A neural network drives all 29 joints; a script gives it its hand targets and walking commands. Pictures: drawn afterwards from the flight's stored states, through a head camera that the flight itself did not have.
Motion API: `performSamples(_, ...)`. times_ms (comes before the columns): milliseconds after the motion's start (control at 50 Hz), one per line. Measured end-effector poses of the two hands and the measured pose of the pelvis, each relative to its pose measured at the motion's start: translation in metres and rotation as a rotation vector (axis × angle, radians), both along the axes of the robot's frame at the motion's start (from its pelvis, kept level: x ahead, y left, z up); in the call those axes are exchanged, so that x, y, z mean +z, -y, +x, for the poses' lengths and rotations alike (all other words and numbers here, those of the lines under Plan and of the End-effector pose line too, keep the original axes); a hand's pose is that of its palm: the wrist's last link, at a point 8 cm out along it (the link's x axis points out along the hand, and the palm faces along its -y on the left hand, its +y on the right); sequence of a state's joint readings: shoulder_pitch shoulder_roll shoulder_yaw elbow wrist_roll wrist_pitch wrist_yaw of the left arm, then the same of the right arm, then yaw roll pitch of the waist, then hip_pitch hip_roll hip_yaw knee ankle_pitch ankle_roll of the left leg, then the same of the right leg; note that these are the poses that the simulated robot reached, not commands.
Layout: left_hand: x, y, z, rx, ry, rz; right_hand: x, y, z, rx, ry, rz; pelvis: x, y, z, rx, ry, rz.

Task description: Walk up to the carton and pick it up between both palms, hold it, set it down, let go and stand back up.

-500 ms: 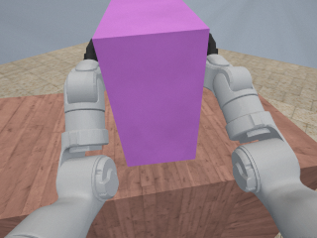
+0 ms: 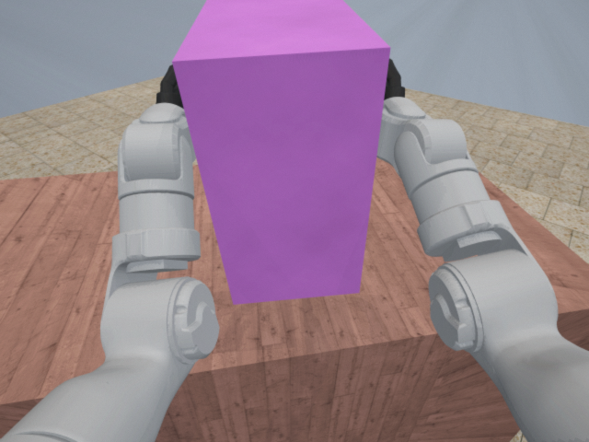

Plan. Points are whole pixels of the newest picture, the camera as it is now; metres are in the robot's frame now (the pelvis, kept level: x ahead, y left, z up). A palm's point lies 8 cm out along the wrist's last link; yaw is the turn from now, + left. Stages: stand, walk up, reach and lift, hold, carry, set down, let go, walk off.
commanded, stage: hold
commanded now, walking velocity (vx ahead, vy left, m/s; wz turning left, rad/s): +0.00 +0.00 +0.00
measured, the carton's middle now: (283, 138) +0.41 +0.01 +0.28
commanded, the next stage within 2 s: none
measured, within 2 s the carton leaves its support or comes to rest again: neither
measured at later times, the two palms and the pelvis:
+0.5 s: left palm (171, 128) +0.38 +0.14 +0.31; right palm (383, 118) +0.38 -0.11 +0.31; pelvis +0.00 +0.01 +0.00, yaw +0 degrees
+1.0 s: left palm (172, 126) +0.38 +0.14 +0.31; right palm (386, 117) +0.37 -0.11 +0.31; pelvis +0.00 +0.00 +0.00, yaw +0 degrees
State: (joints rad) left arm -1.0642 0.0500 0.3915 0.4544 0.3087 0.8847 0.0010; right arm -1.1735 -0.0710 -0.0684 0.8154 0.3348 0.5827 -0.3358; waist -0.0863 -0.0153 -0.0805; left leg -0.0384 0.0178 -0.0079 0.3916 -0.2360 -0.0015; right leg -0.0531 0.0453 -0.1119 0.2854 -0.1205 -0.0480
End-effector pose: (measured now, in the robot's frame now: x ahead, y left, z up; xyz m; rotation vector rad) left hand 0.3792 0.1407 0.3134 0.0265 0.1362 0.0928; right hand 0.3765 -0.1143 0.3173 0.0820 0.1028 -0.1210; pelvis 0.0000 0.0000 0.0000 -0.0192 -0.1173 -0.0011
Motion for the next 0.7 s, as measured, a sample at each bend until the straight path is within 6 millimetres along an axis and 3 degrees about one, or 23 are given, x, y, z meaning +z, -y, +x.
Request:
performSamples(460, -0.009, -0.004, -0.001, -0.002, -0.017, -0.007, -0.006, -0.004, -0.001, -0.002, -0.016, 0.007, 0.000, -0.005, 0.002, -0.002, 0.010, -0.001)
performSamples(700, 0.002, -0.001, 0.002, 0.008, 0.010, 0.007, 0.003, -0.001, 0.003, 0.006, 0.011, 0.007, 0.000, -0.004, 0.005, -0.004, 0.003, -0.002)
